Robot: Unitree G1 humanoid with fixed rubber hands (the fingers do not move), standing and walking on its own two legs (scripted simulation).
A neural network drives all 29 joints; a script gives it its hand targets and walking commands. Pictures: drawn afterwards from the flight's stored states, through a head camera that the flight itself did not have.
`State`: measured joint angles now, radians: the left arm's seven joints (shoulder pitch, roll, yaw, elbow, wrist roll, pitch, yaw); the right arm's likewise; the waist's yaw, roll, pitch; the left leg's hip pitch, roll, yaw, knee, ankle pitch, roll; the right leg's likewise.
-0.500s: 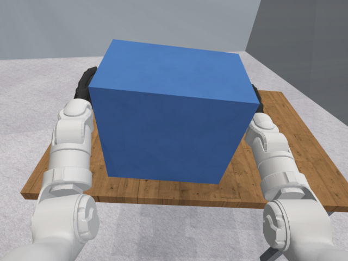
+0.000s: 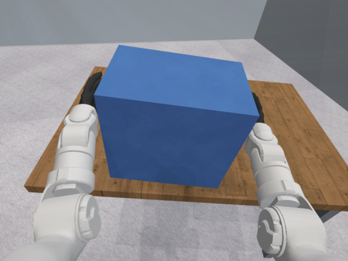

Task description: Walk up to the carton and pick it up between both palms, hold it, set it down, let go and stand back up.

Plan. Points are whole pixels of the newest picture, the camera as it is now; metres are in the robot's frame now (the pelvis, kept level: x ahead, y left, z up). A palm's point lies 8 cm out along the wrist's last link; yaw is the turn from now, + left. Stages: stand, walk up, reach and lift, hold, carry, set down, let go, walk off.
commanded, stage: set down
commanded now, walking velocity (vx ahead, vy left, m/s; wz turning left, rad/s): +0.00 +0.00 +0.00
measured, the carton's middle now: (172, 123) +0.43 +0.03 +0.12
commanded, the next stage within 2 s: none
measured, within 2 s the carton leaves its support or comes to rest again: rests again in 1.28 s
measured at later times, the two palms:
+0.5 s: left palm (93, 114) +0.40 +0.22 +0.15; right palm (253, 132) +0.40 -0.16 +0.13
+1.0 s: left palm (94, 126) +0.40 +0.22 +0.11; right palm (248, 143) +0.39 -0.16 +0.10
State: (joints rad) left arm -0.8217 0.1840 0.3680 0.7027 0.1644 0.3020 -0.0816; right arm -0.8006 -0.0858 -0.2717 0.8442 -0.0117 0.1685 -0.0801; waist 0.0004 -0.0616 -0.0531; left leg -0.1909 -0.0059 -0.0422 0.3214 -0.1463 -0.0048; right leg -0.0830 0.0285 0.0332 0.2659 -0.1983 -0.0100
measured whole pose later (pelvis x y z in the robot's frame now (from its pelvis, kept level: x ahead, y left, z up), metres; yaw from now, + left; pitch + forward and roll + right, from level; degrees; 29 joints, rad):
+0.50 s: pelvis +0.00 +0.00 +0.00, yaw +0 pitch +2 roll +0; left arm -0.80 0.16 0.40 0.75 0.18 0.22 -0.10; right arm -0.74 -0.05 -0.34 0.82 -0.09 0.11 -0.06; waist 0.02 -0.06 -0.05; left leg -0.20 0.00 -0.03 0.32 -0.14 -0.01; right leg -0.10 0.03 0.02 0.27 -0.20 -0.01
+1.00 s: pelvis +0.00 +0.00 +0.00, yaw +0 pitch +3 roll +0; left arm -0.75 0.12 0.40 0.76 0.20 0.15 -0.10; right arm -0.68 -0.01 -0.43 0.82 -0.20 0.03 -0.02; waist 0.03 -0.06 -0.03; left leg -0.22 0.00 -0.01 0.31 -0.13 0.00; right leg -0.12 0.02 0.01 0.26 -0.19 -0.01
